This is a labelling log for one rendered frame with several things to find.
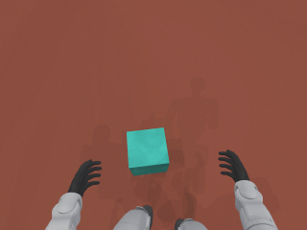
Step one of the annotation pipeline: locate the left robot shin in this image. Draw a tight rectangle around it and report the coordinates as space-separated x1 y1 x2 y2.
135 206 148 214

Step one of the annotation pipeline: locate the right robot hand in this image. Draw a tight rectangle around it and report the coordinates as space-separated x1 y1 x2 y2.
218 149 250 183

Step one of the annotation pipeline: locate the left robot hand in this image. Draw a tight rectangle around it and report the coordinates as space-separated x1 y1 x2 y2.
67 159 102 198

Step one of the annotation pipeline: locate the carton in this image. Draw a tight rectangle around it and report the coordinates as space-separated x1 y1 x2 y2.
127 127 170 176

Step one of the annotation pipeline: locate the right robot forearm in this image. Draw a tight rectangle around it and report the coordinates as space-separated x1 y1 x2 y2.
234 180 278 230

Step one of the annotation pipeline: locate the robot right thigh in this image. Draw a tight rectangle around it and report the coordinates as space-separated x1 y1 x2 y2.
177 220 207 230

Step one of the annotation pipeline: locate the left robot forearm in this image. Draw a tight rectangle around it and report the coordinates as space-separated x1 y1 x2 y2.
45 192 83 230

